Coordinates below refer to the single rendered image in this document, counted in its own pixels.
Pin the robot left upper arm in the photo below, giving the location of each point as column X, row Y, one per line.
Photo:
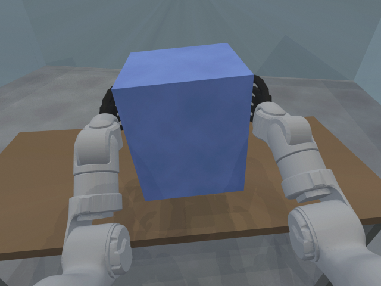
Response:
column 94, row 255

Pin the carton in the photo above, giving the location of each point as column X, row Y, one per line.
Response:
column 185, row 113

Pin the robot left forearm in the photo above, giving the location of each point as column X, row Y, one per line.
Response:
column 95, row 170

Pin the left robot hand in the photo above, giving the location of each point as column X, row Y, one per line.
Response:
column 108, row 105

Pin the robot right upper arm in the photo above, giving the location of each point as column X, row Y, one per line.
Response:
column 328, row 234

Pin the right robot hand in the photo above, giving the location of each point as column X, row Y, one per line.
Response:
column 261, row 94

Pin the table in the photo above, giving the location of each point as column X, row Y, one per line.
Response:
column 37, row 181

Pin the robot right forearm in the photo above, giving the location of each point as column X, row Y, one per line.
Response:
column 305, row 177

